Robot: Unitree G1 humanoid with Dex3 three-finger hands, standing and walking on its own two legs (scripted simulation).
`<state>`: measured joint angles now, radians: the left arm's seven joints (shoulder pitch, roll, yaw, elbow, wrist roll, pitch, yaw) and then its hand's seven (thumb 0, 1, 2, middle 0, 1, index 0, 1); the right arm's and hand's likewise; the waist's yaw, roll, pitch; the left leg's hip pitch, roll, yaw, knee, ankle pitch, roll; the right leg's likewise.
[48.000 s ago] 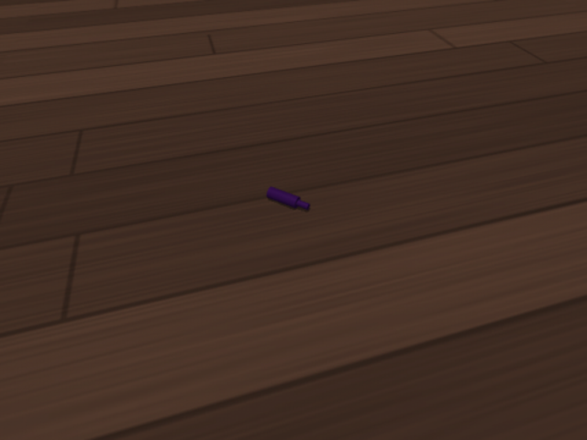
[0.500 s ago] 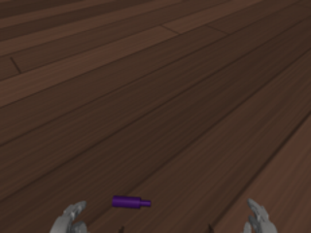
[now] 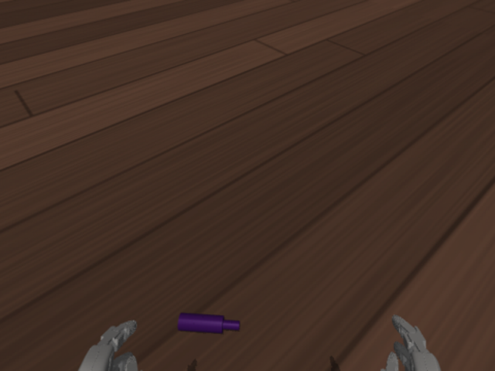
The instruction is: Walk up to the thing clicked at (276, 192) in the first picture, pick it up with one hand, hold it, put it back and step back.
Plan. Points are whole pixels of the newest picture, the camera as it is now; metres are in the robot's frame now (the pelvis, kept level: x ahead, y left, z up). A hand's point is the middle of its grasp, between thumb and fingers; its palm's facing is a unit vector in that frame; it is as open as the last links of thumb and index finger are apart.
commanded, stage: stand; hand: left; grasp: from above
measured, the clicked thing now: (209, 323) +0.45 +0.16 -0.68
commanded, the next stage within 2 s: none
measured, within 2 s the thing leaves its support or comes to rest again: neither
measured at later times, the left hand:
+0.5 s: hand out of the picture +0.04 +0.24 -0.11, palm faces +0.04 -0.94 -0.33, open 7.4 cm
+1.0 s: hand out of the picture +0.02 +0.25 -0.10, palm faces +0.04 -0.94 -0.34, open 7.4 cm
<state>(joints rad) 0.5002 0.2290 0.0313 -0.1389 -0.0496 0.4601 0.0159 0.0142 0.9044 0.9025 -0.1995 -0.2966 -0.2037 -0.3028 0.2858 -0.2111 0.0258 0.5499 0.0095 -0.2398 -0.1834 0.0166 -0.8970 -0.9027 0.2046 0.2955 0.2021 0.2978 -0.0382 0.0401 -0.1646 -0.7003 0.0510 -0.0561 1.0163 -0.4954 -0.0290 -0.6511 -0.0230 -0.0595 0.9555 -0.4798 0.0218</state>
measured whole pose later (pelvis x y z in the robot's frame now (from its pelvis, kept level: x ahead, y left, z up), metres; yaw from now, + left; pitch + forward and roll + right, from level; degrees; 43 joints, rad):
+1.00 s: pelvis -0.01 +0.00 +0.07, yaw +1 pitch -4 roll +0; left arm 0.16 0.30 0.04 1.15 0.04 0.00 0.02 0.01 0.90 0.90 -0.20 -0.30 -0.21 -0.30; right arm 0.15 -0.30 -0.03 1.11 -0.02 0.00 -0.01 0.01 -0.90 -0.90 0.20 0.30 0.20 0.30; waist 0.01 0.02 0.06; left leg -0.14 0.02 -0.03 0.40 -0.19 -0.02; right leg -0.11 -0.05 -0.06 0.38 -0.19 0.03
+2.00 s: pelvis +0.00 +0.00 +0.07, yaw +1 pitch -3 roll +0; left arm 0.11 0.33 0.04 1.17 0.02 0.00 0.00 0.01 0.90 0.90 -0.20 -0.30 -0.21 -0.30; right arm 0.11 -0.33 0.00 1.14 -0.02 -0.01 0.00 0.01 -0.90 -0.90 0.20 0.30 0.20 0.30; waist 0.00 0.01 0.06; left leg -0.12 0.03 -0.02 0.35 -0.18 -0.03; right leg -0.09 -0.04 -0.05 0.33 -0.19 0.02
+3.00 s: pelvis -0.06 +0.04 +0.05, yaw +0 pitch -1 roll -1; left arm 0.02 0.42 0.07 0.91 0.01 0.06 0.04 0.01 0.91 0.90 -0.20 -0.30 -0.20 -0.30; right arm 0.15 -0.35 -0.04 0.97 -0.03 0.03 0.01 0.01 -0.90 -0.90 0.20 0.30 0.20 0.30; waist -0.02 -0.06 0.19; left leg -0.29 -0.02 0.00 0.63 -0.32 0.05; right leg -0.48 0.09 0.17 1.08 -0.55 -0.02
